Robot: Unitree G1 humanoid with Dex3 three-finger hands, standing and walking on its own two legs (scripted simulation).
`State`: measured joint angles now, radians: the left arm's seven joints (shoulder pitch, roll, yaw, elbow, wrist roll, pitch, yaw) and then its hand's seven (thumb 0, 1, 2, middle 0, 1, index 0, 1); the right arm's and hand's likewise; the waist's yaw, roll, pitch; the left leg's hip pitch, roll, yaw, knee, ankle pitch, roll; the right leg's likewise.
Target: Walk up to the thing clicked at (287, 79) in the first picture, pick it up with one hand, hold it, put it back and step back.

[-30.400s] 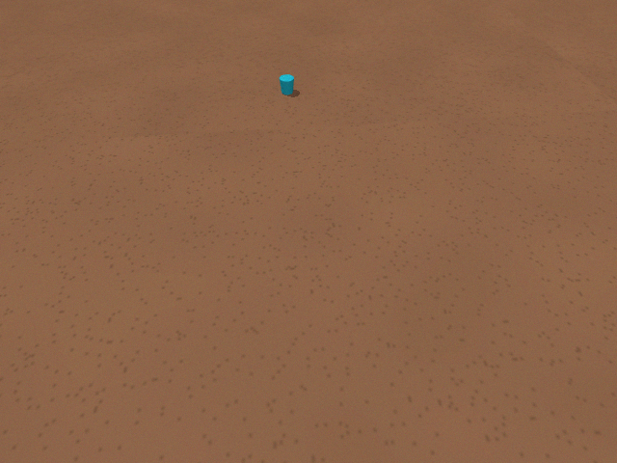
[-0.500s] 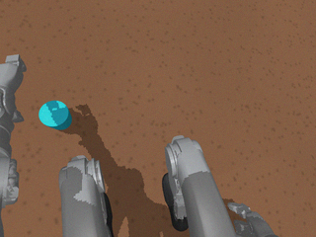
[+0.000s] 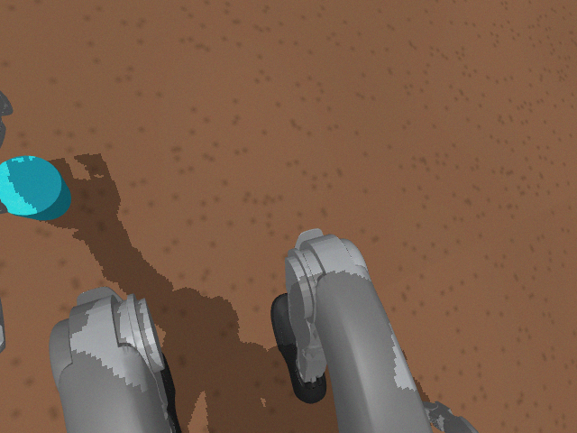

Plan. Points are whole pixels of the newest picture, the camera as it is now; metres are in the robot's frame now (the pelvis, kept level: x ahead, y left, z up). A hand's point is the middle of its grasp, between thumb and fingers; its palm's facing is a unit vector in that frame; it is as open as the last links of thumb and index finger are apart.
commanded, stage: home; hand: left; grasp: from above
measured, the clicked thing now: (37, 193) +0.50 +0.26 -0.29
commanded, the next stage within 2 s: none
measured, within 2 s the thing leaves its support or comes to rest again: neither
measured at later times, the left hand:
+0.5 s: hand out of the picture +0.39 +0.27 +0.01, palm faces -0.31 -0.56 -0.76, open 8.4 cm
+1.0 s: hand out of the picture +0.27 +0.21 +0.22, palm faces +0.10 -0.95 -0.30, open 7.4 cm
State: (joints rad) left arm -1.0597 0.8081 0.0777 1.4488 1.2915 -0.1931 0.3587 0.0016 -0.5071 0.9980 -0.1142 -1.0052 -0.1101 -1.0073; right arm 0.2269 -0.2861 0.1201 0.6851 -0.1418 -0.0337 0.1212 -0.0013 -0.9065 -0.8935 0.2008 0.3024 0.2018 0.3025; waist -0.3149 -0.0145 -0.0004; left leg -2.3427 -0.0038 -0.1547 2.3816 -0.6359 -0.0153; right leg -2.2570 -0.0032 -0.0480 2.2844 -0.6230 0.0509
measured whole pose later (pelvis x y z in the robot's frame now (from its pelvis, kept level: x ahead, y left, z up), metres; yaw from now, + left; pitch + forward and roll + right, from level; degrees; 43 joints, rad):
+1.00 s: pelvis +0.05 +0.00 +0.30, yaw +7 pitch +21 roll -3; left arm 0.14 0.26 0.03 0.16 0.02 0.37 0.09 0.01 0.90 0.90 -0.21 -0.30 -0.21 -0.30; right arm 0.17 -0.20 0.06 0.55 0.04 -0.11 -0.10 0.01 -0.90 -0.89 0.20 0.30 0.20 0.30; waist -0.07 0.03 -0.18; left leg -1.18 0.04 -0.07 1.38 -0.56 -0.02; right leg -1.13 -0.02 -0.05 1.32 -0.55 0.03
